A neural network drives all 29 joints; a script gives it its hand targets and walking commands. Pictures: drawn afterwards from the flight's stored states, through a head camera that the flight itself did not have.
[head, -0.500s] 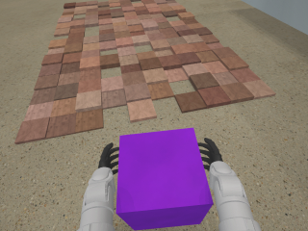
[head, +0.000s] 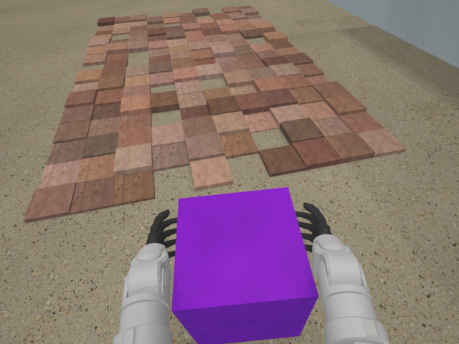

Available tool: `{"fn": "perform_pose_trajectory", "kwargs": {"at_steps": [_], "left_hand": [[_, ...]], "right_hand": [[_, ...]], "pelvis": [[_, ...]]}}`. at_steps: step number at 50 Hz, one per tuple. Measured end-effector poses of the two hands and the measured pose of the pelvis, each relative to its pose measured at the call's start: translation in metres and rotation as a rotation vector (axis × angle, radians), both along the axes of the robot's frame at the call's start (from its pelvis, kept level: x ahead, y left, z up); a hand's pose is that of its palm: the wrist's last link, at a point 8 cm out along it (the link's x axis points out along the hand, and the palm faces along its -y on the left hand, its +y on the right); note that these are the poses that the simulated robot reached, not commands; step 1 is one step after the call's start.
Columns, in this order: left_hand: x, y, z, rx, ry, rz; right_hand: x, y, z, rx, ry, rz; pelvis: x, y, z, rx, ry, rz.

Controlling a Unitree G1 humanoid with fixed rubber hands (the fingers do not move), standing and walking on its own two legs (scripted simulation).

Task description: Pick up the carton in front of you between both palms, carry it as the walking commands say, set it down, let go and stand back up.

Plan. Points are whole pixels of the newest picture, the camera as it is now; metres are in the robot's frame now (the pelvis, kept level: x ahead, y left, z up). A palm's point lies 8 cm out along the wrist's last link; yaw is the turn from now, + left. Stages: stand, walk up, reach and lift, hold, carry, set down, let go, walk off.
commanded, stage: reach and lift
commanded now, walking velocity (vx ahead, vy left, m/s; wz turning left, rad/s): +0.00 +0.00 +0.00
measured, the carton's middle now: (241, 270) +0.29 +0.00 -0.05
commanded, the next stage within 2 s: hold in 0.60 s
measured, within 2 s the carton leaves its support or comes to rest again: neither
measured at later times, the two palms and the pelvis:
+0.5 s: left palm (156, 246) +0.30 +0.15 +0.03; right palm (322, 238) +0.30 -0.15 +0.04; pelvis +0.01 +0.00 +0.00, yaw +0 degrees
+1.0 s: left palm (151, 251) +0.28 +0.15 +0.05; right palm (326, 242) +0.28 -0.15 +0.05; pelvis +0.00 +0.00 +0.00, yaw +0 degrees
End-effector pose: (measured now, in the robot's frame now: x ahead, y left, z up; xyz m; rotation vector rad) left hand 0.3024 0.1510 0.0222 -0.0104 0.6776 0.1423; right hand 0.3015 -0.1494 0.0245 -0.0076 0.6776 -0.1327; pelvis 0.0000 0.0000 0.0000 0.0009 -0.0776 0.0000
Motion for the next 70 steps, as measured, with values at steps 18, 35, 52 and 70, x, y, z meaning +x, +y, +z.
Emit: {"fn": "perform_pose_trajectory", "kwargs": {"at_steps": [18,35,52,70], "left_hand": [[0.003,0.0,0.01,0.019,0.001,-0.014],[-0.003,0.001,0.021,0.021,-0.017,-0.016],[-0.016,0.002,0.033,0.024,-0.021,-0.015],[0.058,0.023,0.078,-0.053,-0.055,0.031]], "right_hand": [[0.002,0.0,0.009,-0.017,0.001,0.015],[-0.003,0.001,0.02,-0.019,-0.017,0.016],[-0.014,0.002,0.033,-0.019,-0.021,0.019],[0.058,0.024,0.08,0.015,-0.055,-0.027]], "pelvis": [[0.01,0.0,0.004,-0.002,-0.018,0.002],[0.009,0.001,0.005,-0.001,-0.043,0.0],[0.006,0.0,0.003,-0.006,-0.009,0.015],[0.097,0.019,0.011,-0.039,0.17,0.016]]}}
